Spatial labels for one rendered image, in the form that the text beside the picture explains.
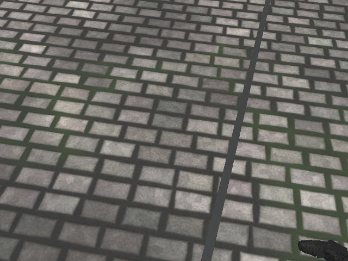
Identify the robot right hand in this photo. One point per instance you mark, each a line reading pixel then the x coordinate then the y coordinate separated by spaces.
pixel 328 250

